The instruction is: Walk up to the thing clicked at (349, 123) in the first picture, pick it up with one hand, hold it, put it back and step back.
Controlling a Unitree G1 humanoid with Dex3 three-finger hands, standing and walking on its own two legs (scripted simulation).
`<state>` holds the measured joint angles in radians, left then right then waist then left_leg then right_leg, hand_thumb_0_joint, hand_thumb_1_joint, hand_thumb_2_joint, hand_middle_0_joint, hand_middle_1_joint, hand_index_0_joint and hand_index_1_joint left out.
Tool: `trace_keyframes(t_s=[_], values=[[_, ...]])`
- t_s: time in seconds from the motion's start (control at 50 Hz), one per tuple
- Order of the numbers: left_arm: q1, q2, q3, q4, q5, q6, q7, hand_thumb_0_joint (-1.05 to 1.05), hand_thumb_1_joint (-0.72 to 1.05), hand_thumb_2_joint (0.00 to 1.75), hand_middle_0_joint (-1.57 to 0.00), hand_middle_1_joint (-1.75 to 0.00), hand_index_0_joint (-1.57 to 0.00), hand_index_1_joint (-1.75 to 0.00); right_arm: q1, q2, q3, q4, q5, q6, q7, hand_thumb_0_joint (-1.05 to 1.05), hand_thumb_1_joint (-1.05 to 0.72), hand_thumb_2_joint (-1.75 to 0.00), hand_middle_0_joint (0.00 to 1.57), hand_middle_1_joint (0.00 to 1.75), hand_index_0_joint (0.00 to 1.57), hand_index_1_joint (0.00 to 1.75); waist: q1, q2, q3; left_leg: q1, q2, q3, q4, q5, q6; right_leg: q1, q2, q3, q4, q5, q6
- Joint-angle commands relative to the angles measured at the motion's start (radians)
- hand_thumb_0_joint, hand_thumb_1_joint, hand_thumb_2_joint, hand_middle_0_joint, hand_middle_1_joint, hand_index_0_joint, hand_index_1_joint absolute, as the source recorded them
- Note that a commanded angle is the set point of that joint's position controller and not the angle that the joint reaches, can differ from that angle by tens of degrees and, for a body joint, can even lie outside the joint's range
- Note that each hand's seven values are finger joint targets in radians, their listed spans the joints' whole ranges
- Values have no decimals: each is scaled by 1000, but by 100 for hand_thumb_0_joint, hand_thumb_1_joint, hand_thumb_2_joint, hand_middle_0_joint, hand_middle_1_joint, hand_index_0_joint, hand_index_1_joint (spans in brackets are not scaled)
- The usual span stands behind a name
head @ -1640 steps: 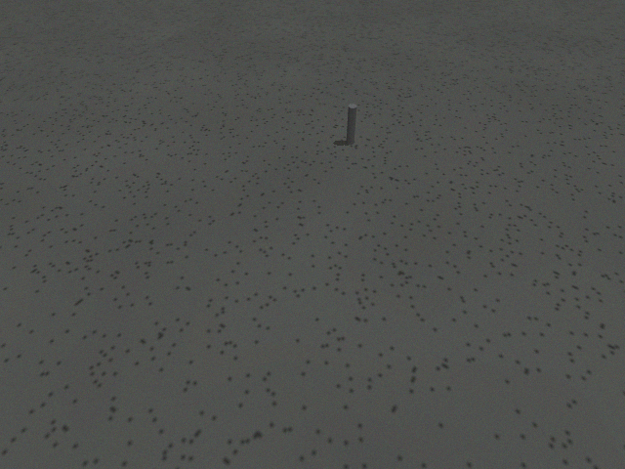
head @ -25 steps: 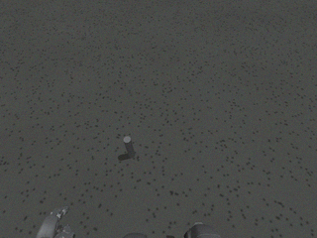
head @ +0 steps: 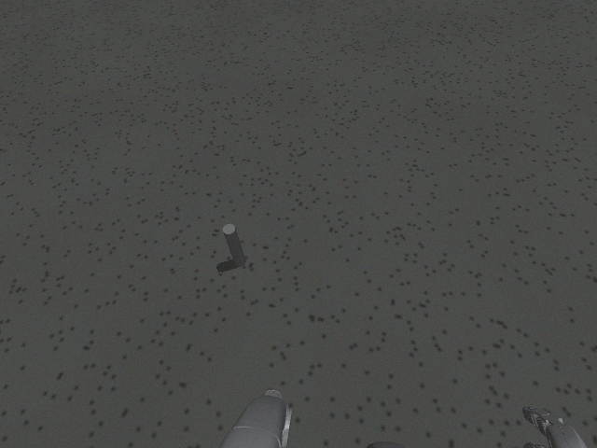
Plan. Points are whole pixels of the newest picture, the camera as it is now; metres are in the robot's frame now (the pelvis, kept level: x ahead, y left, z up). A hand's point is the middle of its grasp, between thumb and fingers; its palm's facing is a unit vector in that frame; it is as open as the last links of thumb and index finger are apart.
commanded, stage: step back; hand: left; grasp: from the side
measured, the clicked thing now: (235, 246) +0.79 +0.32 -0.64
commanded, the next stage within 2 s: stand in 1.72 s
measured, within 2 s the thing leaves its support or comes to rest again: neither
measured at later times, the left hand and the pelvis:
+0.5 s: hand out of the picture -0.08 +0.25 -0.14, palm faces +0.04 -0.93 -0.37, open 7.4 cm; pelvis -0.17 -0.02 +0.01, yaw +2 degrees
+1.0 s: hand out of the picture -0.23 +0.25 -0.14, palm faces +0.09 -0.92 -0.39, open 7.4 cm; pelvis -0.26 -0.04 +0.01, yaw +5 degrees
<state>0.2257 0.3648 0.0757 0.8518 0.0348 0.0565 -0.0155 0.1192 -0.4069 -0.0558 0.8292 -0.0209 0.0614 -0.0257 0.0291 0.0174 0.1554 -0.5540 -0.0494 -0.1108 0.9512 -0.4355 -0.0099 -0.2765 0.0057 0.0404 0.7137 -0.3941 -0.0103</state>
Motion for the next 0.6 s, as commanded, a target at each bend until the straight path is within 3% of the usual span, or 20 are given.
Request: trace_keyframes(t_s=[0.0,0.08,0.12,0.14,0.18,0.2,0.22,0.24,0.26,0.28,0.32,0.34,0.36,0.42,0.46,0.5,0.52,0.54,0.56,0.58], values=[[-193,263,81,-146,12,-41,36,0,90,90,-20,-30,-20,-30,87,-180,-53,-48,19,-38,-13,0,-90,-90,20,30,20,30,-68,-160,-85,82,-76,-42,287,-5,-1,-152,-220,170,-299,290,-175],[-99,252,73,-147,19,-35,47,0,90,90,-20,-30,-20,-30,79,-160,-38,-61,11,-44,-10,0,-90,-90,20,30,20,30,0,-209,-132,65,-21,29,34,-80,-8,83,-244,155,-235,444,-190],[-67,255,70,-141,13,-28,50,0,90,90,-20,-30,-20,-30,71,-156,-39,-62,3,-50,-5,0,-90,-90,20,30,20,30,17,-211,-154,108,11,72,-165,-80,3,148,-251,163,-191,502,-176],[-82,259,65,-140,5,-23,49,0,90,90,-20,-30,-20,-30,102,-151,-41,-46,0,-52,-4,0,-90,-90,20,30,20,30,4,-222,-173,153,21,98,-268,-41,10,157,-254,167,-158,515,-174],[-90,252,52,-149,-10,-9,42,0,90,90,-20,-30,-20,-30,174,-155,-48,-7,-3,-59,-3,0,-90,-90,20,30,20,30,-28,-168,-208,301,10,132,-532,197,26,108,-216,131,-59,491,-133],[-58,220,39,-152,-13,-4,39,0,90,90,-20,-30,-20,-30,160,-199,-64,-6,-12,-60,-5,0,-90,-90,20,30,20,30,-14,-71,-218,389,117,-46,-552,277,65,-33,-157,105,9,334,-79],[-62,178,28,-168,-23,-7,36,0,90,90,-20,-30,-20,-30,124,-303,-83,-26,-15,-60,-2,0,-90,-90,20,30,20,30,-10,154,-211,416,345,-343,-571,430,185,-206,7,-17,179,22,-15],[-151,221,55,-172,-19,-6,51,0,90,90,-20,-30,-20,-30,112,-374,-92,-42,-13,-61,3,0,-90,-90,20,30,20,30,-77,221,-199,250,471,-485,-615,526,330,-165,46,46,377,-270,2],[-165,229,57,-160,-12,0,55,0,90,90,-20,-30,-20,-30,86,-332,-90,-37,-21,-66,-2,0,-90,-90,20,30,20,30,-61,116,-180,221,444,-404,-583,575,324,-157,51,137,497,-254,-6],[-138,213,57,-140,-27,2,51,0,90,90,-20,-30,-20,-30,49,-276,-66,-36,-17,-69,-8,0,-90,-90,20,30,20,30,-27,59,-184,254,372,-272,-542,656,284,-170,75,175,561,-203,-17],[-57,222,58,-103,-30,1,46,0,90,90,-20,-30,-20,-30,4,-246,-54,-49,-14,-67,-17,0,-90,-90,20,30,20,30,10,85,-174,255,323,-157,-498,642,252,-178,77,140,595,-139,-9],[-33,220,60,-92,-26,-1,43,0,90,90,-20,-30,-20,-30,-11,-232,-51,-56,-17,-64,-14,0,-90,-90,20,30,20,30,16,104,-161,259,313,-138,-496,616,256,-173,71,115,569,-138,1],[-38,206,57,-94,-19,-2,40,0,90,90,-20,-30,-20,-30,0,-212,-50,-56,-19,-61,-11,0,-90,-90,20,30,20,30,2,105,-161,313,292,-128,-490,608,251,-192,67,104,503,-135,14],[-61,200,49,-102,-12,-14,32,0,90,90,-20,-30,-20,-30,54,-226,-60,-59,-21,-54,-11,0,-90,-90,20,30,20,30,-43,136,-199,422,313,-137,-467,559,267,-174,30,51,259,-151,31],[-45,196,48,-81,-12,-27,25,0,90,90,-20,-30,-20,-30,64,-247,-64,-59,-22,-47,-5,0,-90,-90,20,30,20,30,-51,180,-230,413,297,-128,-471,427,237,-84,14,-1,53,-123,17],[59,181,48,-21,-11,-44,22,0,90,90,-20,-30,-20,-30,17,-262,-66,-63,-12,-31,2,0,-90,-90,20,30,20,30,4,187,-272,348,267,-70,-414,330,193,76,29,-64,-240,32,-12],[80,200,55,5,0,-50,25,0,90,90,-20,-30,-20,-30,29,-236,-58,-57,-12,-23,5,0,-90,-90,20,30,20,30,1,139,-260,238,222,-42,-369,225,148,167,35,-43,-306,53,-29],[71,261,76,0,17,-57,26,0,90,90,-20,-30,-20,-30,46,-180,-41,-63,-10,-22,8,0,-90,-90,20,30,20,30,-9,-10,-214,13,133,-2,-244,39,84,236,-82,200,-334,-53,-68],[22,374,102,-36,16,-56,26,0,90,90,-20,-30,-20,-30,-15,-141,-32,-94,-2,-29,0,0,-90,-90,20,30,20,30,33,-237,-170,-42,-15,25,-75,-131,22,31,-348,501,-430,-177,-203],[-64,419,103,-57,17,-59,31,0,90,90,-20,-30,-20,-30,-48,-198,-57,-83,-4,-25,-8,0,-90,-90,20,30,20,30,38,-238,-86,61,31,-84,105,-142,-6,-227,-459,615,-489,-261,-294]])
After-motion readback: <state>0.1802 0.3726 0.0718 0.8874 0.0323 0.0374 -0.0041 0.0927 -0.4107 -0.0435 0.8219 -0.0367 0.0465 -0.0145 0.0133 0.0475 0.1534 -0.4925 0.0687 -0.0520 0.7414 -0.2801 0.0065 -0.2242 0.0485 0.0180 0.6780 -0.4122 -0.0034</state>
